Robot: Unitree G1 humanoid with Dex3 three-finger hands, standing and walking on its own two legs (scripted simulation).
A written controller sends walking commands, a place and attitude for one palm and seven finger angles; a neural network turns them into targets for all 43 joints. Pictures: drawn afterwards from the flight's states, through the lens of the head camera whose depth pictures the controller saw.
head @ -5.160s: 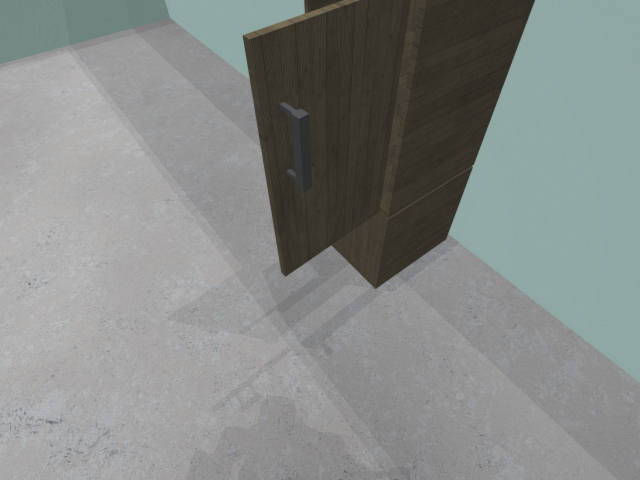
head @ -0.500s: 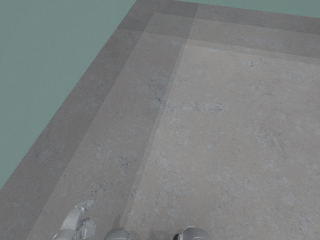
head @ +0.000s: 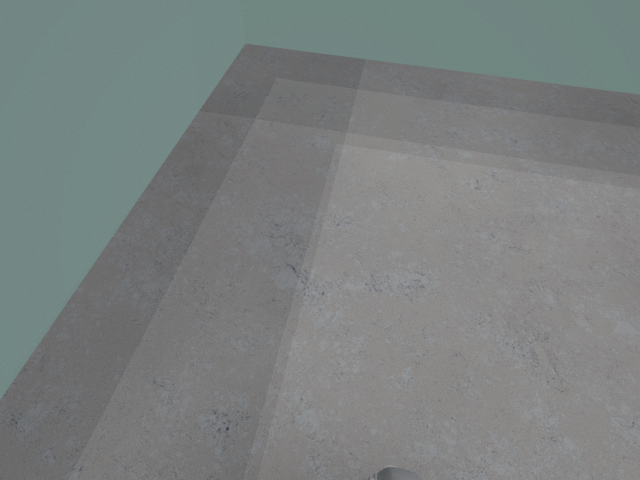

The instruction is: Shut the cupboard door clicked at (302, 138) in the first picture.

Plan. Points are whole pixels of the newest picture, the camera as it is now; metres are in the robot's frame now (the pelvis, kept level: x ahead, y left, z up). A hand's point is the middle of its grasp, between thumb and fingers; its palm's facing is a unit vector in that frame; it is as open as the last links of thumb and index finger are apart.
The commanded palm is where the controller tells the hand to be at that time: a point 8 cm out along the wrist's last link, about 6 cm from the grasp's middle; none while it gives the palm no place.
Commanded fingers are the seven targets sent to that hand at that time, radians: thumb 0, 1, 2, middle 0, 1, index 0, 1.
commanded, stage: walk to a spot facing it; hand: left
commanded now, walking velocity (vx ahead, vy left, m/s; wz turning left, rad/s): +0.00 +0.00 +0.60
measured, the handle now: out of the picture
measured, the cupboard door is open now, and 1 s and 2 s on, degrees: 93 93 93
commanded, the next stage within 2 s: none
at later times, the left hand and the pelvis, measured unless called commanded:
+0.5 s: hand (199, 461) +0.16 +0.19 -0.18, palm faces +0.32 -0.92 -0.24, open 7.3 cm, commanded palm none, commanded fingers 0.00 0.90 0.90 -0.20 -0.30 -0.20 -0.30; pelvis +0.13 -0.03 -0.02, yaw +18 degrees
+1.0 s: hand out of the picture +0.08 +0.08 -0.18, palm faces +0.64 -0.73 -0.25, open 7.4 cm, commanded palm none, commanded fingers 0.00 0.90 0.90 -0.20 -0.30 -0.20 -0.30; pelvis +0.19 -0.08 -0.01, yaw +38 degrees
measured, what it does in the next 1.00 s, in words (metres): walks ahead, turning left: right foot, then left foot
